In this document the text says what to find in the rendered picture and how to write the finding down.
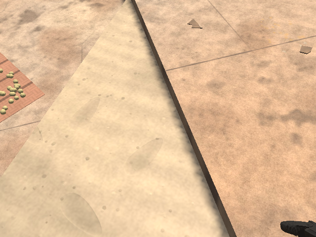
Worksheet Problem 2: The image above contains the right robot hand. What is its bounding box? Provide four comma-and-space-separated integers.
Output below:
280, 220, 316, 237

